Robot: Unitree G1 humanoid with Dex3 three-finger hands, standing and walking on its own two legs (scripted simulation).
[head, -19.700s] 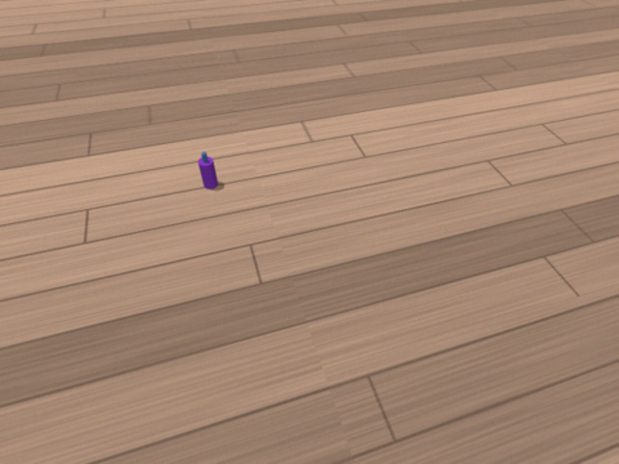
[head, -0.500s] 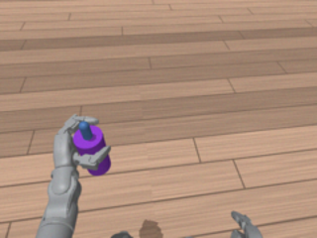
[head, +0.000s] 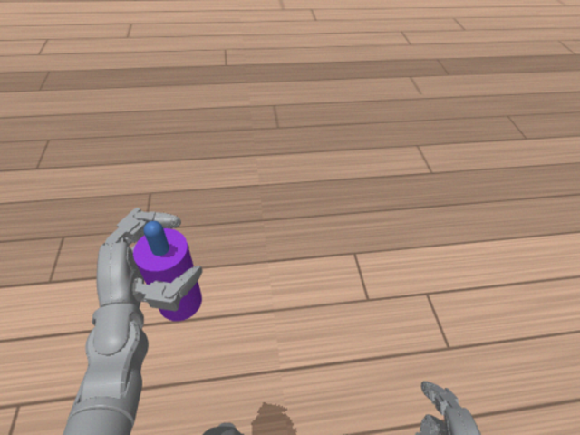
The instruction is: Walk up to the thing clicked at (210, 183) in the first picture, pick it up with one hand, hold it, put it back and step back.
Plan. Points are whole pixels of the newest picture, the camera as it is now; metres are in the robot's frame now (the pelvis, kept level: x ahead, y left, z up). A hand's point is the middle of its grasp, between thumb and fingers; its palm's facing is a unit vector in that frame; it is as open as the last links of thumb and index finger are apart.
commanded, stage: hold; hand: left
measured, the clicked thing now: (168, 268) +0.33 +0.18 +0.03
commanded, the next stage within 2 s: crouch in 0.22 s
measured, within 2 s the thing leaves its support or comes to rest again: neither
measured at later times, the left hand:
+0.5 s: hand (172, 268) +0.33 +0.17 +0.04, palm faces +0.20 -0.98 +0.00, open 9.6 cm
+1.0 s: hand (187, 312) +0.36 +0.19 -0.18, palm faces +0.25 -0.97 -0.02, open 9.6 cm
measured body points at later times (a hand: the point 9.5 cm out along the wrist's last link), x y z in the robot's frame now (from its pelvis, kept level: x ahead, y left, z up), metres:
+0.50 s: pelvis +0.00 +0.00 +0.00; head +0.04 +0.00 +0.44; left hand +0.31 +0.22 +0.04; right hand +0.14 -0.24 -0.11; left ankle +0.03 +0.12 -0.70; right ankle +0.01 -0.14 -0.70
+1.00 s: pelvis -0.03 -0.01 -0.17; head +0.11 +0.02 +0.26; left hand +0.34 +0.24 -0.18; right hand +0.10 -0.27 -0.29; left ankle +0.03 +0.12 -0.70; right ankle +0.01 -0.14 -0.70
